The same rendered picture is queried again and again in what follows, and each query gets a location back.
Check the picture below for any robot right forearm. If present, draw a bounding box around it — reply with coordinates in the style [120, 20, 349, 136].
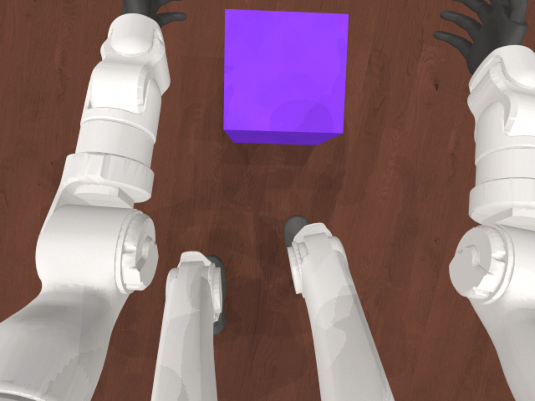
[467, 45, 535, 231]

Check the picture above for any left robot hand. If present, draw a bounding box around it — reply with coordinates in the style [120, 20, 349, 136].
[121, 0, 186, 28]

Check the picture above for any carton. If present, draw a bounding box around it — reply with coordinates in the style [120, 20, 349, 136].
[223, 9, 349, 145]

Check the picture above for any robot left shin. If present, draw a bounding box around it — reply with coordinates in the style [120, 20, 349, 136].
[166, 251, 220, 322]

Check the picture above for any robot right upper arm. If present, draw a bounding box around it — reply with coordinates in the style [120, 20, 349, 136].
[449, 223, 535, 401]

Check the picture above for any robot left upper arm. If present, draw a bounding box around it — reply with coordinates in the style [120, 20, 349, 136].
[0, 204, 159, 401]

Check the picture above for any right robot hand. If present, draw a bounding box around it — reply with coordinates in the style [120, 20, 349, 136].
[433, 0, 528, 75]

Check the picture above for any robot left forearm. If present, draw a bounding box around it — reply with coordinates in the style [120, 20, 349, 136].
[36, 13, 171, 280]

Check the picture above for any robot right thigh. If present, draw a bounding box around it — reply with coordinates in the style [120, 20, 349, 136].
[288, 232, 395, 401]

